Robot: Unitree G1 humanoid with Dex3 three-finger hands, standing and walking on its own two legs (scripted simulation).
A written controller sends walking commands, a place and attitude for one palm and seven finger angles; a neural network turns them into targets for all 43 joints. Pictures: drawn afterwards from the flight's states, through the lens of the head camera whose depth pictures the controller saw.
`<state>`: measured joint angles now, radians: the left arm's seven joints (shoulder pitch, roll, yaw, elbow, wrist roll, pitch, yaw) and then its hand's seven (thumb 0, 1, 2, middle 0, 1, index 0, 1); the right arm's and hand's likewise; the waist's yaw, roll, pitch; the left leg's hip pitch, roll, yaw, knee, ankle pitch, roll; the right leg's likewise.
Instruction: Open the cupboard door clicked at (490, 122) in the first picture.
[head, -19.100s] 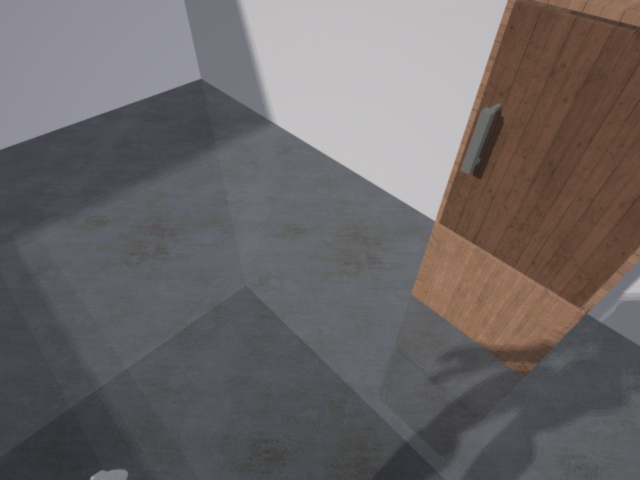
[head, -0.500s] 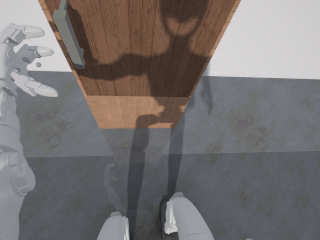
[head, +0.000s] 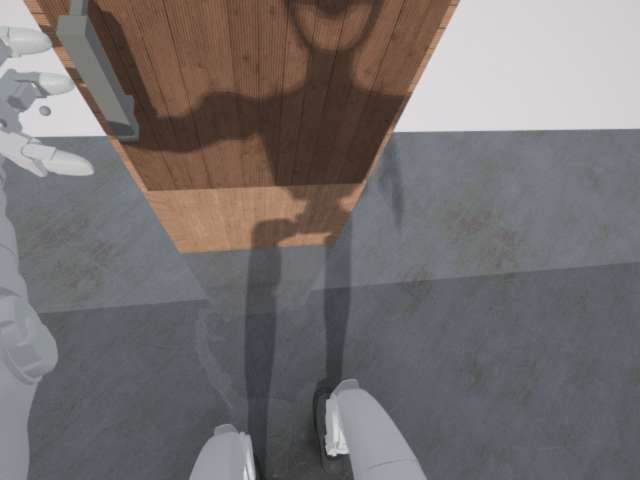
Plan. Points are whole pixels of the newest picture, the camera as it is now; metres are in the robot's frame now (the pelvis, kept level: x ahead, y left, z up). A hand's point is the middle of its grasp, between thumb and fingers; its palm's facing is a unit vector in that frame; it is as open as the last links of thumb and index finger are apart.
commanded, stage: move the hooked fingers beside the handle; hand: left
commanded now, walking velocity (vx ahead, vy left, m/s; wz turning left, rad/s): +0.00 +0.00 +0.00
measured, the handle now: (106, 74) +0.58 +0.18 +0.06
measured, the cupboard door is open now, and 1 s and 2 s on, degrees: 0 0 0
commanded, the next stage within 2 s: slide the fingers in behind the handle in 0.54 s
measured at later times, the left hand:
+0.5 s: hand (48, 117) +0.52 +0.23 +0.05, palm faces -0.03 -1.00 -0.02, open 14.0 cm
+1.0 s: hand (74, 114) +0.52 +0.20 +0.05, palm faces -0.05 -1.00 -0.02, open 14.0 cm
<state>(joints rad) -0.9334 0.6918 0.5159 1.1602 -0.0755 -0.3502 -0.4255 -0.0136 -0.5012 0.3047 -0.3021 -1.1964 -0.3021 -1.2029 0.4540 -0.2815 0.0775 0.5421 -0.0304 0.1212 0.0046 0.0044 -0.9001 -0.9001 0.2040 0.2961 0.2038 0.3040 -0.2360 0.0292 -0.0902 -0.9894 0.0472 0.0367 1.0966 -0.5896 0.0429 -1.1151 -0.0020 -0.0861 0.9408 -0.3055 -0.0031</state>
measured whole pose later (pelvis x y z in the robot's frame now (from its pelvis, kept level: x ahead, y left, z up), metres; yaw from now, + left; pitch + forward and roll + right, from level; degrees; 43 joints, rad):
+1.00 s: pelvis -0.01 +0.00 +0.00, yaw +1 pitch +27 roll -4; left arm -0.97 0.61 0.44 1.19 -0.07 -0.38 -0.36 -0.01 -0.50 0.30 -0.30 -1.20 -0.30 -1.20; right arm 0.41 -0.28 0.07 0.55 -0.03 0.10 0.01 0.00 -0.90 -0.90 0.20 0.30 0.20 0.30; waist -0.23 0.02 -0.10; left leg -1.00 0.04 0.01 1.13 -0.60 0.04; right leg -1.11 -0.01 -0.10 0.97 -0.32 -0.01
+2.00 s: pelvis -0.01 -0.01 +0.00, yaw +2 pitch +26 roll -3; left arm -0.99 0.49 0.37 1.20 -0.04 -0.43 -0.21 -0.01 -0.50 0.30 -0.30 -1.20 -0.30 -1.20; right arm 0.40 -0.27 0.06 0.57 -0.04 0.08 0.03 0.00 -0.90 -0.90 0.20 0.30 0.20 0.30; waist -0.22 0.03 -0.10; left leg -0.99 0.03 0.02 1.12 -0.59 0.03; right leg -1.12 -0.02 -0.09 0.99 -0.33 -0.02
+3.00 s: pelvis +0.00 -0.01 +0.00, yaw +3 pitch +26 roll -3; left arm -0.99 0.46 0.33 1.20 -0.06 -0.44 -0.20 0.01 0.72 0.83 -0.39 -1.33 -0.36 -1.34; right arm 0.40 -0.27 0.04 0.59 -0.05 0.08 0.03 0.00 -0.90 -0.90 0.20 0.30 0.20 0.30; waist -0.21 0.04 -0.10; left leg -0.98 0.02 0.01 1.11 -0.59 0.03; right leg -1.11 -0.03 -0.10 0.99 -0.34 -0.02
